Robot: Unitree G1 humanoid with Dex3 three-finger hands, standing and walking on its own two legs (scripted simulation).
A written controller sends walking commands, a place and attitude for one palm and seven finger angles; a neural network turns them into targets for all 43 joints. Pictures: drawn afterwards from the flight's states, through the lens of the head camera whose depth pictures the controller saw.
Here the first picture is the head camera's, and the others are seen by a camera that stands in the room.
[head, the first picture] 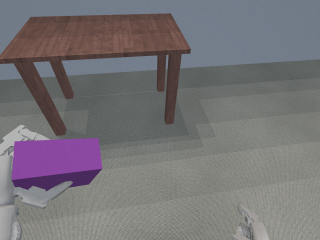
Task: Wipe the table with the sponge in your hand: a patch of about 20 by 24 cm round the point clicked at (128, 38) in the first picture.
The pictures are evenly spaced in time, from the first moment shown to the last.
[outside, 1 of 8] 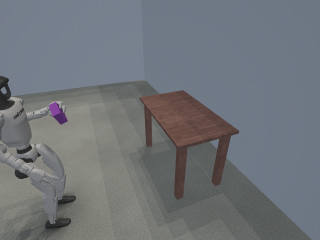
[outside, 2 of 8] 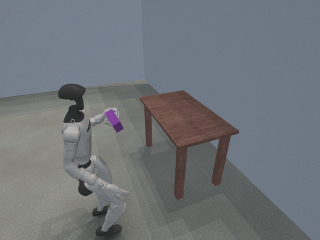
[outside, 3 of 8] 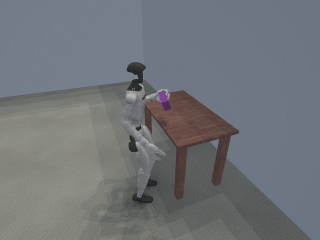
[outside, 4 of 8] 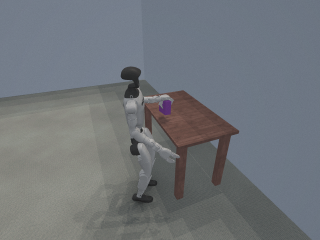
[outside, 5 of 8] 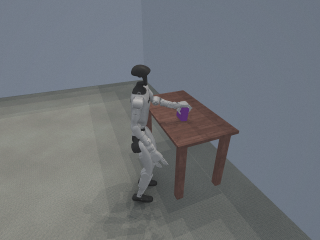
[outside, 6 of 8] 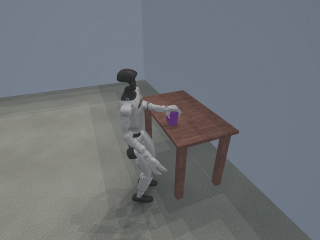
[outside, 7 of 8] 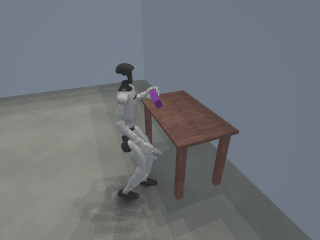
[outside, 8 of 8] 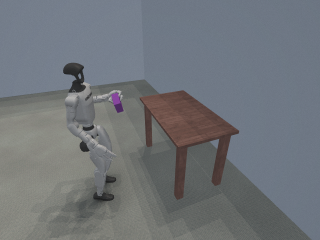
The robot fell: no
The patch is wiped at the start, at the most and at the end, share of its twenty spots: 0.00 0.95 0.95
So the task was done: yes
